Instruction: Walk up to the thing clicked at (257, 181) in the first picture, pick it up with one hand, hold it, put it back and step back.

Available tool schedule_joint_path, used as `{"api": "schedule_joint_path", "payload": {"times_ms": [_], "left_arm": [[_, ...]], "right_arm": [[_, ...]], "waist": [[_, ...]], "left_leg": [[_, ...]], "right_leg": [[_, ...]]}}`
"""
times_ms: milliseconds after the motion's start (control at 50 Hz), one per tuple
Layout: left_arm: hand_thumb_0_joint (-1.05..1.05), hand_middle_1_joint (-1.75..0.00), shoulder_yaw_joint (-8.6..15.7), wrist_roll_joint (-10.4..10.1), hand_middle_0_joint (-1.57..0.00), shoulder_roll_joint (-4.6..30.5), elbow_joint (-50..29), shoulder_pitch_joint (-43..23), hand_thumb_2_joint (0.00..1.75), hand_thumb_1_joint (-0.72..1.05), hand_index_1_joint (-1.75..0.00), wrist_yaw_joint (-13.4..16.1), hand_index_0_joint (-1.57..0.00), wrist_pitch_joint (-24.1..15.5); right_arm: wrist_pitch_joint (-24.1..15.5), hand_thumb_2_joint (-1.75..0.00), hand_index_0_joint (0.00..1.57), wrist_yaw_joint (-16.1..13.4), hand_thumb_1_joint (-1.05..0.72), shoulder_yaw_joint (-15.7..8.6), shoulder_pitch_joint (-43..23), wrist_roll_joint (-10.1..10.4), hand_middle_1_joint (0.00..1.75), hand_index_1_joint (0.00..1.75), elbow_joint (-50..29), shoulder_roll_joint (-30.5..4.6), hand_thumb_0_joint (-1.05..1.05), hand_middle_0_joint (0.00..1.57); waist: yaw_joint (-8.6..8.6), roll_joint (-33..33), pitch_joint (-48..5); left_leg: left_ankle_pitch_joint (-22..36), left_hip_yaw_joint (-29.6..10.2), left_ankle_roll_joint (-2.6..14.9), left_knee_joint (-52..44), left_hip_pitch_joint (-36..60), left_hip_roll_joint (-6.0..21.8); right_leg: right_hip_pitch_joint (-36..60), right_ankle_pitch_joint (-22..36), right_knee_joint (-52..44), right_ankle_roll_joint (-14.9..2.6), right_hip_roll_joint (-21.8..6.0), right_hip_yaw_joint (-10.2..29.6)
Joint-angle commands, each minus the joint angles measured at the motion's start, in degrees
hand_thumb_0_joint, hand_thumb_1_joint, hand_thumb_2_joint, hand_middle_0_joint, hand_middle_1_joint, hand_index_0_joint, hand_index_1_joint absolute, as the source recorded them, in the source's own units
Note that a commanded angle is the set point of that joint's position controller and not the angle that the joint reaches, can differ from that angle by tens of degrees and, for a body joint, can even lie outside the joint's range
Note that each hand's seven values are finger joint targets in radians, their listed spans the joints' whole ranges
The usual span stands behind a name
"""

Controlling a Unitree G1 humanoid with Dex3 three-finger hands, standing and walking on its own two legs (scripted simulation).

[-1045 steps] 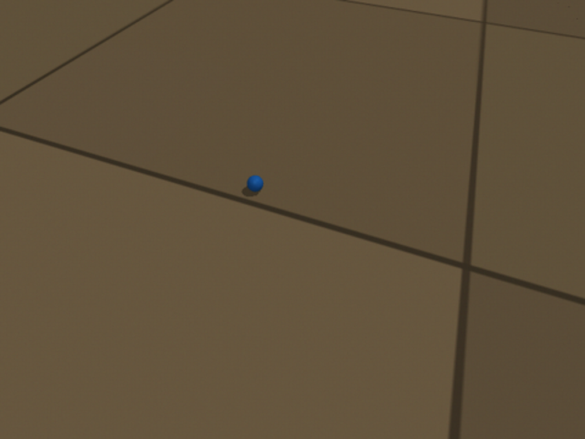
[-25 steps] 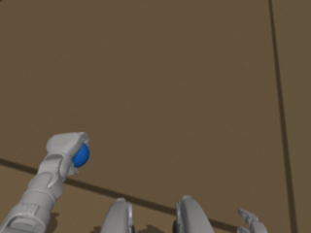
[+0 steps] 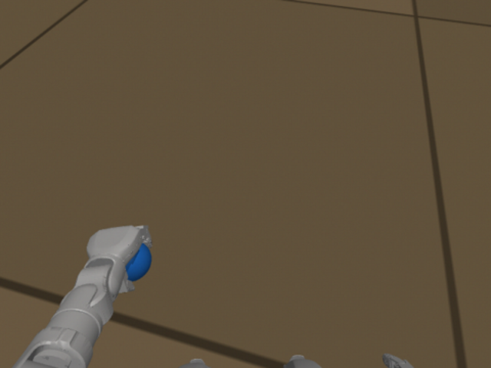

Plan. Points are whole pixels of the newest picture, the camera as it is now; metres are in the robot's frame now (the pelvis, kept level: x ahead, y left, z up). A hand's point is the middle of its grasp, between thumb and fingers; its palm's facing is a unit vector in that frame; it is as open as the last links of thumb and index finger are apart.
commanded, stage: hold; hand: left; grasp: from above
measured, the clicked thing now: (130, 260) +0.33 +0.22 -0.09
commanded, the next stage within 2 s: crouch in 1.92 s
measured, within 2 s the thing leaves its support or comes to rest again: neither
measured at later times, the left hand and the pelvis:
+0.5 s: hand (119, 251) +0.33 +0.22 -0.03, palm faces -0.45 -0.06 -0.89, open 10.1 cm; pelvis +0.02 +0.00 +0.02, yaw -1 degrees
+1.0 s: hand (117, 253) +0.31 +0.21 -0.01, palm faces -0.45 -0.06 -0.89, open 10.1 cm; pelvis +0.01 -0.01 +0.03, yaw -1 degrees
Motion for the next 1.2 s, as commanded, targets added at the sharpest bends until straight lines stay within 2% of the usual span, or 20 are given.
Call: {"api": "schedule_joint_path", "payload": {"times_ms": [0, 20, 60, 80, 120, 200, 280, 340, 380, 420, 460, 480, 540, 620, 700, 780, 940, 980, 1060, 1180], "left_arm": [[0.0, -0.98, 4.3, 0.3, -0.84, 11.0, -10.2, -16.0, 1.02, 0.47, -0.96, 2.0, -0.85, -0.3], [0.0, -0.96, 4.2, 0.2, -0.82, 10.6, -9.5, -15.1, 0.97, 0.46, -0.93, 1.8, -0.84, -0.3], [0.0, -0.94, 4.5, 1.0, -0.81, 11.9, -11.3, -17.3, 0.95, 0.45, -0.92, 1.4, -0.84, -0.7], [0.0, -0.94, 3.7, 1.1, -0.81, 10.8, -9.6, -16.2, 0.96, 0.43, -0.92, 1.0, -0.83, -0.6], [0.0, -0.94, 4.7, 1.0, -0.81, 12.3, -12.0, -17.2, 0.97, 0.45, -0.92, 0.8, -0.84, -1.1], [0.0, -0.93, 3.8, 1.0, -0.81, 10.7, -11.6, -15.5, 0.95, 0.44, -0.9, -0.4, -0.84, -1.0], [0.0, -0.93, 4.3, 0.5, -0.79, 12.1, -15.1, -17.3, 0.95, 0.42, -0.91, -1.7, -0.82, -1.5], [0.0, -0.91, 3.6, 0.6, -0.81, 10.7, -13.5, -13.7, 0.94, 0.44, -0.89, -2.5, -0.83, -1.2], [0.0, -0.93, 5.0, 0.4, -0.79, 12.7, -17.0, -16.2, 0.94, 0.43, -0.91, -3.1, -0.82, -1.6], [0.0, -0.93, 4.4, 0.5, -0.81, 11.9, -16.4, -14.6, 0.96, 0.44, -0.91, -3.6, -0.83, -1.6], [0.0, -0.95, 5.3, 0.5, -0.82, 12.9, -16.9, -14.3, 0.97, 0.46, -0.92, -3.8, -0.84, -1.7], [0.0, -0.93, 4.5, 0.6, -0.81, 11.7, -16.8, -14.2, 0.96, 0.44, -0.91, -4.0, -0.83, -1.6], [0.0, -0.94, 5.3, 0.5, -0.81, 12.8, -19.1, -14.6, 0.95, 0.45, -0.91, -4.4, -0.84, -1.7], [0.0, -0.94, 4.7, 0.6, -0.81, 12.2, -20.0, -13.7, 0.96, 0.46, -0.91, -5.5, -0.84, -1.7], [0.0, -0.96, 5.1, 0.3, -0.81, 12.4, -21.3, -13.4, 0.97, 0.47, -0.93, -5.9, -0.84, -1.7], [0.0, -0.95, 5.3, 0.6, -0.82, 12.7, -22.3, -13.2, 0.97, 0.46, -0.93, -6.5, -0.84, -1.6], [0.0, -0.95, 4.7, 0.2, -0.79, 12.0, -22.5, -11.8, 0.95, 0.44, -0.92, -7.3, -0.82, -1.5], [0.0, -0.95, 5.1, 0.0, -0.78, 12.7, -24.4, -12.6, 0.93, 0.44, -0.92, -7.4, -0.82, -1.6], [0.0, -0.94, 5.6, -0.1, -0.8, 12.9, -24.2, -11.7, 0.94, 0.45, -0.91, -7.7, -0.83, -1.6], [0.0, -0.93, 5.5, -0.2, -0.81, 13.0, -26.0, -12.2, 0.95, 0.44, -0.91, -8.0, -0.83, -1.6]], "right_arm": [[-1.6, -0.9, 0.2, -0.2, -0.9, -3.2, -0.3, 0.2, 0.3, 0.3, -5.5, -8.4, 0.0, 0.2], [-1.6, -0.9, 0.2, -0.2, -0.9, -3.3, -0.1, 0.2, 0.3, 0.3, -5.5, -8.5, 0.0, 0.2], [-1.3, -0.9, 0.2, -0.2, -0.9, -3.4, -0.5, 0.3, 0.3, 0.3, -5.9, -8.6, 0.0, 0.2], [-1.2, -0.9, 0.2, -0.1, -0.9, -3.2, -0.4, 0.3, 0.3, 0.3, -5.6, -8.4, 0.0, 0.2], [-1.1, -0.9, 0.2, -0.1, -0.9, -3.5, -0.8, 0.4, 0.3, 0.3, -6.0, -8.7, 0.0, 0.2], [-0.7, -0.9, 0.2, 0.0, -0.9, -3.4, -1.0, 0.6, 0.3, 0.3, -6.4, -8.6, 0.0, 0.2], [-0.4, -0.9, 0.2, 0.0, -0.9, -3.5, -1.9, 0.7, 0.3, 0.3, -7.2, -8.6, 0.0, 0.2], [-0.1, -0.9, 0.2, 0.0, -0.9, -3.4, -2.1, 0.9, 0.3, 0.3, -7.8, -8.6, 0.0, 0.2], [0.2, -0.9, 0.2, 0.0, -0.9, -3.6, -2.1, 0.8, 0.3, 0.3, -8.0, -8.8, 0.0, 0.2], [0.4, -0.9, 0.2, 0.0, -0.9, -3.4, -2.5, 0.9, 0.3, 0.3, -8.5, -8.6, 0.0, 0.2], [0.7, -0.9, 0.2, -0.2, -0.9, -3.3, -3.2, 1.0, 0.3, 0.3, -8.7, -8.7, 0.0, 0.2], [0.7, -0.9, 0.2, -0.2, -0.9, -3.2, -3.3, 1.0, 0.3, 0.3, -9.0, -8.4, 0.0, 0.2], [1.0, -0.9, 0.2, -0.2, -0.9, -3.2, -3.6, 1.1, 0.3, 0.3, -9.3, -8.4, 0.0, 0.2], [1.3, -0.9, 0.2, -0.4, -0.9, -3.1, -4.1, 1.2, 0.3, 0.3, -9.6, -8.3, 0.0, 0.2], [1.6, -0.9, 0.2, -0.4, -0.9, -2.9, -4.8, 1.4, 0.3, 0.3, -10.3, -8.2, 0.0, 0.2], [1.8, -0.9, 0.2, -0.6, -0.9, -2.9, -5.5, 1.5, 0.3, 0.3, -10.4, -8.3, 0.0, 0.2], [2.0, -0.9, 0.2, -0.7, -0.9, -2.4, -7.0, 1.8, 0.3, 0.3, -11.5, -7.9, 0.0, 0.2], [2.0, -0.9, 0.2, -0.7, -0.9, -2.4, -7.4, 1.8, 0.3, 0.3, -11.6, -8.0, 0.0, 0.2], [2.0, -0.9, 0.2, -0.9, -0.9, -2.1, -8.1, 1.9, 0.3, 0.3, -12.0, -7.7, 0.0, 0.2], [1.9, -0.9, 0.2, -1.1, -0.91, -2.0, -8.5, 2.0, 0.3, 0.3, -11.8, -7.6, 0.0, 0.2]], "waist": [[0.43, 0.9, -15.7], [-0.08, 0.3, -15.4], [0.36, 1.2, -15.2], [0.04, 0.0, -14.7], [0.87, 1.1, -16.0], [0.74, 0.2, -14.1], [1.23, 1.4, -14.5], [1.26, -0.6, -13.0], [1.86, 0.3, -15.2], [1.51, -0.7, -13.7], [2.01, 0.5, -13.2], [1.74, -0.5, -12.5], [2.3, -0.6, -13.4], [2.24, 0.0, -12.8], [2.47, -0.7, -12.3], [2.84, -0.6, -12.9], [2.86, -0.8, -9.7], [3.45, -0.7, -10.7], [3.3, -0.6, -9.1], [3.18, -1.3, -10.3]], "left_leg": [[13.8, -1.1, -0.29, -9.3, 13.1, -2.5], [14.9, -1.1, -0.35, -9.7, 13.5, -2.3], [15.0, -0.9, -0.34, -10.5, 14.1, -2.5], [15.7, -0.9, -0.22, -10.8, 14.5, -2.4], [16.7, -0.7, -0.34, -11.6, 16.0, -2.6], [18.5, -0.8, -0.48, -13.0, 17.5, -2.2], [18.1, -0.4, -0.47, -14.1, 18.4, -2.4], [19.3, -0.3, -0.31, -14.5, 18.6, -2.4], [20.9, -0.1, -0.22, -14.4, 19.5, -2.5], [20.2, 0.1, -0.01, -14.9, 19.3, -2.7], [19.8, 0.2, -0.18, -15.6, 20.0, -2.7], [19.5, -0.1, -0.14, -15.8, 19.8, -2.5], [19.9, 0.2, 0.1, -16.3, 20.7, -2.7], [21.2, 0.3, 0.06, -17.0, 21.7, -2.5], [19.5, 0.6, 0.37, -17.8, 21.9, -2.9], [21.4, 0.6, 0.29, -18.4, 23.6, -2.7], [17.4, 0.7, 0.43, -20.6, 23.5, -2.6], [17.3, 0.6, 0.41, -21.1, 24.1, -2.7], [15.1, 1.1, 0.61, -21.7, 24.0, -3.0], [17.5, 1.0, 0.73, -21.9, 25.8, -3.0]], "right_leg": [[10.2, 11.2, -8.9, -2.3, 3.3, 0.0], [10.4, 11.9, -9.0, -2.35, 3.4, -0.2], [11.3, 12.2, -9.9, -2.36, 3.4, 0.0], [11.6, 12.8, -10.1, -2.32, 3.4, -0.1], [13.0, 13.6, -10.6, -2.42, 3.4, 0.0], [13.0, 14.7, -11.4, -2.59, 3.8, -0.3], [14.7, 14.5, -12.6, -2.51, 3.7, 0.0], [15.5, 15.6, -12.8, -2.48, 3.7, 0.0], [16.9, 17.3, -13.0, -2.34, 3.7, 0.2], [17.5, 17.1, -13.6, -2.2, 3.5, 0.3], [17.1, 16.3, -14.1, -2.32, 3.6, 0.3], [17.0, 16.0, -14.1, -2.32, 3.7, 0.2], [18.4, 16.9, -14.7, -2.19, 3.5, 0.4], [18.5, 17.6, -15.0, -2.3, 3.6, 0.2], [19.5, 16.6, -16.2, -2.05, 3.3, 0.5], [20.1, 18.0, -16.4, -2.11, 3.3, 0.3], [20.0, 14.0, -18.5, -2.2, 3.2, 0.3], [20.9, 13.7, -18.8, -2.2, 3.2, 0.4], [20.6, 12.0, -20.1, -2.02, 2.9, 0.7], [21.8, 14.5, -20.3, -1.77, 2.8, 0.7]]}}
